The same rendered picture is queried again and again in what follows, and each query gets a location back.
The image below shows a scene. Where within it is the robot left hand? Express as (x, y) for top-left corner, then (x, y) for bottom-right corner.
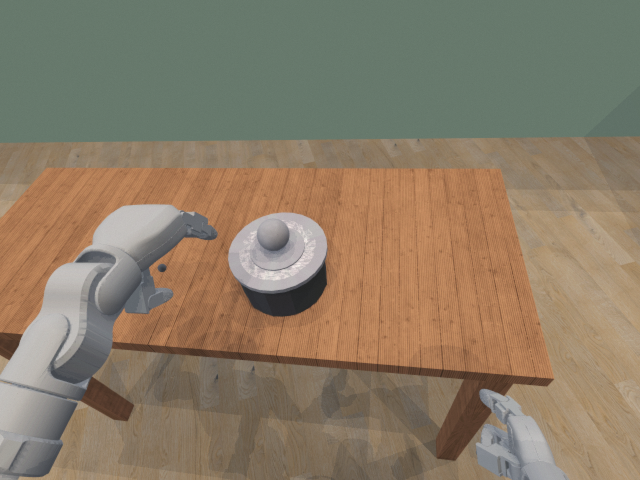
(92, 204), (218, 314)

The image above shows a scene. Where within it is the left robot forearm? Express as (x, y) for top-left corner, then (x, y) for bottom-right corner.
(0, 244), (142, 480)

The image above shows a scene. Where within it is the lid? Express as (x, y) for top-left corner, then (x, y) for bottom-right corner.
(228, 212), (328, 294)

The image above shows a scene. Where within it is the robot right hand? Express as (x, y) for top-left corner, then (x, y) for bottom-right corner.
(476, 389), (556, 480)

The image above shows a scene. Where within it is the table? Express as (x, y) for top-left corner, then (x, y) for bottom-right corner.
(0, 168), (554, 461)

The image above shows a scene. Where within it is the knob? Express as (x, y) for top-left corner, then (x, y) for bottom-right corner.
(257, 219), (290, 251)

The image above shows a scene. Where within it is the pot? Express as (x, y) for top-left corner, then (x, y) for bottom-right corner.
(241, 262), (327, 317)

